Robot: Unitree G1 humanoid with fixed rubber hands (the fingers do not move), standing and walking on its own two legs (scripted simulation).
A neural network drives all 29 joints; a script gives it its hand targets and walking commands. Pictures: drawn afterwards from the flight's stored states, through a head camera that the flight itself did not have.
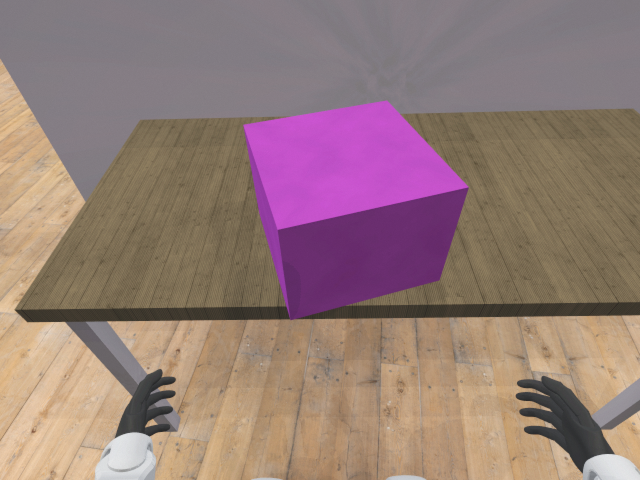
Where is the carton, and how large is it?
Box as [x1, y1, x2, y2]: [243, 101, 468, 319]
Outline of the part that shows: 387,101 243,125 259,213 290,319 439,279 468,187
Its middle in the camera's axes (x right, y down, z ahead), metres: +0.04 -0.07 +0.67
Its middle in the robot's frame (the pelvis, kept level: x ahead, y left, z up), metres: +0.54 +0.00 +0.04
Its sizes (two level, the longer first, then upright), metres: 0.276 0.269 0.204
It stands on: a table, 0.69 m high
